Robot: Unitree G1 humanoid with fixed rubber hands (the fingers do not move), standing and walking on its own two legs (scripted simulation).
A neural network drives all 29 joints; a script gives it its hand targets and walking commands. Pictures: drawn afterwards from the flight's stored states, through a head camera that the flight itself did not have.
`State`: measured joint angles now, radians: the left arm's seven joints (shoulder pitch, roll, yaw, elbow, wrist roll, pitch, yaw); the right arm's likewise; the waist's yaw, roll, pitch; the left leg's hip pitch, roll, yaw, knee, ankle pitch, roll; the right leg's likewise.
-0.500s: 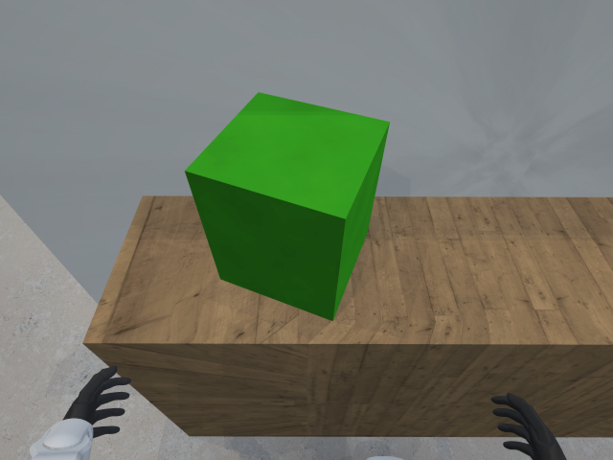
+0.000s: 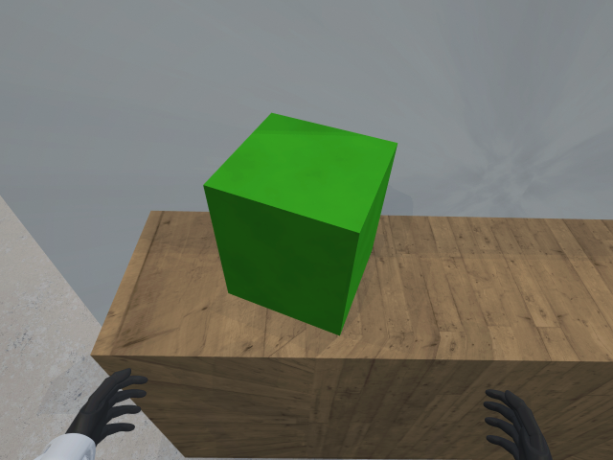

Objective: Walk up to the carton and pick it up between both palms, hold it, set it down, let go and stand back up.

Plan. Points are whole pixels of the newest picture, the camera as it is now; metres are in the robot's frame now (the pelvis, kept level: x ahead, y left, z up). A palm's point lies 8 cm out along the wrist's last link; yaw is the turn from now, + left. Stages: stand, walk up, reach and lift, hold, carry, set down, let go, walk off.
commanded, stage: reach and lift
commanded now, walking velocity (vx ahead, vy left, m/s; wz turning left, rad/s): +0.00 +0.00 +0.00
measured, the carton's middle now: (305, 224) +0.45 +0.02 +0.04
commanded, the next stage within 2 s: none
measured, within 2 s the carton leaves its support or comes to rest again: neither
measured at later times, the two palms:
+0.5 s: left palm (77, 399) +0.18 +0.30 +0.01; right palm (493, 455) +0.12 -0.18 +0.02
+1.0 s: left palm (77, 362) +0.21 +0.29 +0.04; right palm (487, 434) +0.13 -0.16 +0.06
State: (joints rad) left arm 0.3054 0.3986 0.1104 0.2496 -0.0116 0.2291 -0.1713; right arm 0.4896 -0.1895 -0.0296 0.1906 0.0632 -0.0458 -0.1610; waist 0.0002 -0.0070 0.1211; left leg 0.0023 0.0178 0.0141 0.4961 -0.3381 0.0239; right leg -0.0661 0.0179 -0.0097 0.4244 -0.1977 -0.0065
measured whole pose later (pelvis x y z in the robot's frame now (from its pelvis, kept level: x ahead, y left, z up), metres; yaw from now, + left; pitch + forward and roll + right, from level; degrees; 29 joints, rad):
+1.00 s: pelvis +0.02 +0.02 +0.00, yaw +0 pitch -6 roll -3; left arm 0.36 0.49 0.17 -0.07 -0.18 0.09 -0.29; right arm 0.78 0.00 0.17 -0.41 0.15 -0.02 -0.41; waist 0.00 -0.03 0.13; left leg -0.02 0.02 0.01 0.48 -0.35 0.03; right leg -0.07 0.02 -0.01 0.36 -0.19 0.01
